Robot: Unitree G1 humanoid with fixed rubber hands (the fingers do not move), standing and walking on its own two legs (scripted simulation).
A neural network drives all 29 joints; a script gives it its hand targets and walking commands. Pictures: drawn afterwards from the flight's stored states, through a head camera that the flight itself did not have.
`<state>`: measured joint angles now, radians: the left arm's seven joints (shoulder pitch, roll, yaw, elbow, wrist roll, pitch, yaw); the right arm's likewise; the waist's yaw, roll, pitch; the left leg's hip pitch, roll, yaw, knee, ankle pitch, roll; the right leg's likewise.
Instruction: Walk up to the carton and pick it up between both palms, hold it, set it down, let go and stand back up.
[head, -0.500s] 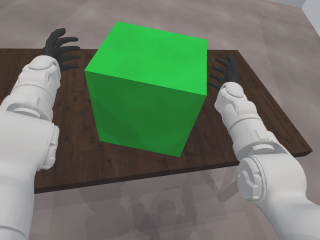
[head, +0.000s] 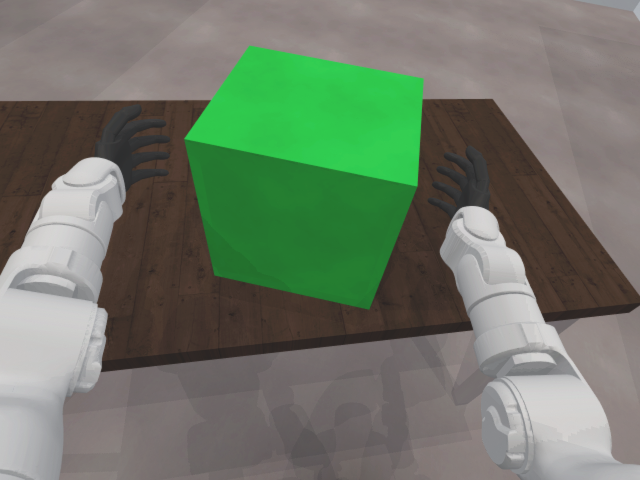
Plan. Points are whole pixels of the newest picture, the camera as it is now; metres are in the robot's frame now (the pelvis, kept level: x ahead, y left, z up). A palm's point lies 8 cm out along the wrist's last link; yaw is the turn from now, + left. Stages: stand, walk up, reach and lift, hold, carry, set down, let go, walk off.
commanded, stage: set down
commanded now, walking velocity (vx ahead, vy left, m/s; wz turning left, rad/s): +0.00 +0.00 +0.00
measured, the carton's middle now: (312, 183) +0.52 -0.06 +0.06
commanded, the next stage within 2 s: none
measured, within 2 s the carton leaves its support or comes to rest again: neither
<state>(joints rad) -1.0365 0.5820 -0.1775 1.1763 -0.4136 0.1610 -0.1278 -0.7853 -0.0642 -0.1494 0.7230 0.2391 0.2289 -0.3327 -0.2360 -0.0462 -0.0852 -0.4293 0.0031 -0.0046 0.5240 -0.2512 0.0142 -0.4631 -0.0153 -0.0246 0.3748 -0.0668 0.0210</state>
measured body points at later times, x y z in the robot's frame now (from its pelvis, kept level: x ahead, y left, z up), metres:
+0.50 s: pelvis +0.01 +0.00 +0.01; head +0.04 +0.03 +0.45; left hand +0.44 +0.21 +0.10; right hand +0.34 -0.22 +0.10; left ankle +0.00 +0.11 -0.74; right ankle +0.07 -0.14 -0.74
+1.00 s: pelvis +0.03 +0.00 +0.00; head +0.06 +0.02 +0.45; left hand +0.29 +0.27 +0.05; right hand +0.26 -0.19 +0.04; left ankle +0.00 +0.11 -0.74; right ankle +0.07 -0.14 -0.74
